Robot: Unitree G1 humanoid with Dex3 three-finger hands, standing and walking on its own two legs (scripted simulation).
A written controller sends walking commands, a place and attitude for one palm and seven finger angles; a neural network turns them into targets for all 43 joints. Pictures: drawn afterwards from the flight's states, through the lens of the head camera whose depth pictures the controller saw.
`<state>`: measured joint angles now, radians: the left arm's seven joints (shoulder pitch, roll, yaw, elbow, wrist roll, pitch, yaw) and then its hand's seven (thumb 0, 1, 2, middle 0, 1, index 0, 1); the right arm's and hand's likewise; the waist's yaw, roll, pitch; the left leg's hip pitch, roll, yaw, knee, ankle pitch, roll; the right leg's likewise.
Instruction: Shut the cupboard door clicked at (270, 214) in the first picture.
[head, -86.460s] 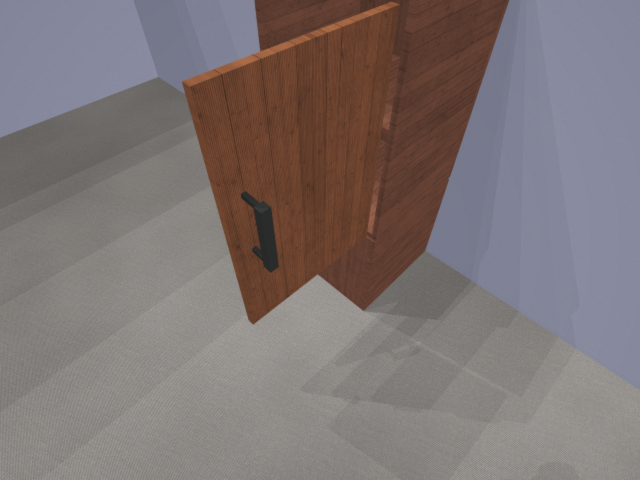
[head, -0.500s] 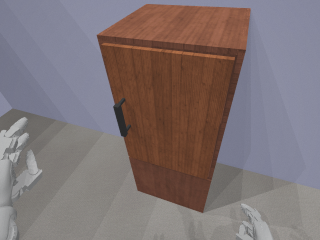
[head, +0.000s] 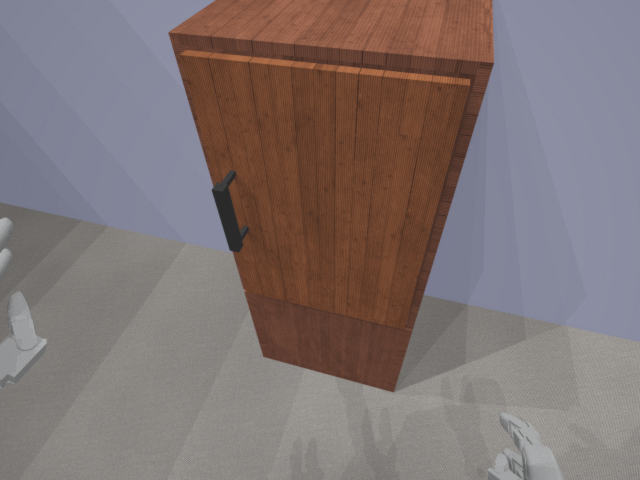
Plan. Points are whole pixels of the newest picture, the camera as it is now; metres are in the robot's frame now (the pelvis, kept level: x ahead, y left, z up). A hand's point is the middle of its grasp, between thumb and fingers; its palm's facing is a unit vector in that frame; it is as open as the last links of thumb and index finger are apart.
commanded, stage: step back with the hand held close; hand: left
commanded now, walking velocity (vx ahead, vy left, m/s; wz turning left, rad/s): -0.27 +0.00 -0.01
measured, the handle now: (233, 212) +0.57 +0.21 -0.02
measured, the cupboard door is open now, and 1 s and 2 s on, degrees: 0 0 0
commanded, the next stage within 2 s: stop stepping back and stand still in 1.30 s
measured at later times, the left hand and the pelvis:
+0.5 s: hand (6, 405) +0.15 +0.26 +0.16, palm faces +0.46 -0.77 -0.45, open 7.4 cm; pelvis -0.06 +0.00 -0.01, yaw +0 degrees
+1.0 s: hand out of the picture +0.08 +0.26 +0.17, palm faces +0.49 -0.76 -0.43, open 7.4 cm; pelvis -0.11 -0.01 -0.02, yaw +5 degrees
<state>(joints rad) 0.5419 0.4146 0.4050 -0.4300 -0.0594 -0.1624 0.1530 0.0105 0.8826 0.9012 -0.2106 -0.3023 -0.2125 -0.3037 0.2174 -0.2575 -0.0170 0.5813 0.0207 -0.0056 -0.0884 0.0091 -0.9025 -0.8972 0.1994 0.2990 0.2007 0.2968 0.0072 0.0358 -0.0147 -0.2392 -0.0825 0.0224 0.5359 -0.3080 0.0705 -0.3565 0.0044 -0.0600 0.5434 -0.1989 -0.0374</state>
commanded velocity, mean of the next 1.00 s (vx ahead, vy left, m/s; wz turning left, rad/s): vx -0.35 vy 0.00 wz -0.04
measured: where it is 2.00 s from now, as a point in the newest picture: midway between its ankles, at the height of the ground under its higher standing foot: outside the picture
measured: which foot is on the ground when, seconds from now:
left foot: down 0.00-1.00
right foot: down 0.00-1.00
